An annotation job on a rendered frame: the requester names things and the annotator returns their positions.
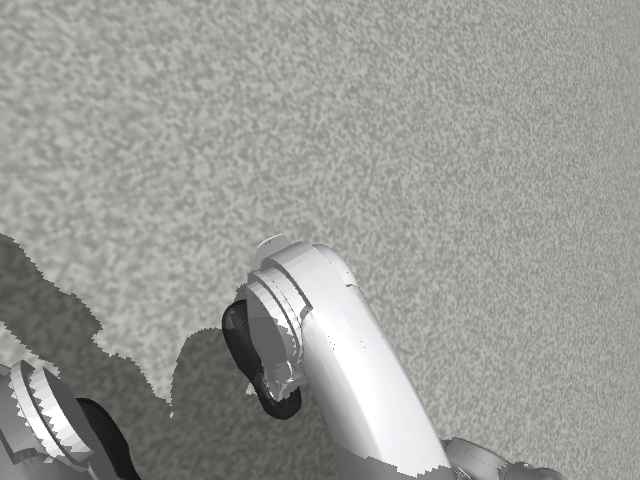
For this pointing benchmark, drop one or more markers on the right robot arm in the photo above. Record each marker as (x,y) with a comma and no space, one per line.
(525,471)

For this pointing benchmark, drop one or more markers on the left robot foot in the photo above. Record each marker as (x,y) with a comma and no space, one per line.
(110,437)

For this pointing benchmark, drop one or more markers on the right robot hand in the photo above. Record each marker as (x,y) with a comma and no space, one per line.
(470,461)

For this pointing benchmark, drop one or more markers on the right robot foot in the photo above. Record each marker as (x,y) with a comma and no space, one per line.
(236,332)

